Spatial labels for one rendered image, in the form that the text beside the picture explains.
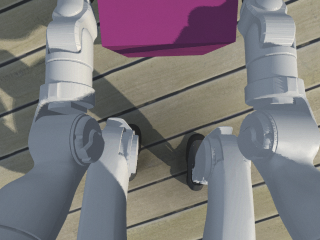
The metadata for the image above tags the robot left forearm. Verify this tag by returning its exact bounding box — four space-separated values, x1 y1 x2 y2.
28 0 99 154

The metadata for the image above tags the robot right upper arm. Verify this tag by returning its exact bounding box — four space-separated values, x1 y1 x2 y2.
237 109 320 240

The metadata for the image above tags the carton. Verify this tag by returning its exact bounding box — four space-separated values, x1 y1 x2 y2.
97 0 239 58

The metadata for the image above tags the right robot shin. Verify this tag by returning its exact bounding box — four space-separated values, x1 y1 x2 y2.
191 126 251 185

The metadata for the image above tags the robot left thigh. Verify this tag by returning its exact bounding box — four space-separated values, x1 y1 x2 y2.
76 126 139 240

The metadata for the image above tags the robot left upper arm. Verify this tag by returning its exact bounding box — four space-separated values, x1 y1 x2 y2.
0 113 105 240

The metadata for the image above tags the robot right forearm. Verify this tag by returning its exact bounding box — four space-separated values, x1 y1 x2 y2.
237 0 317 124

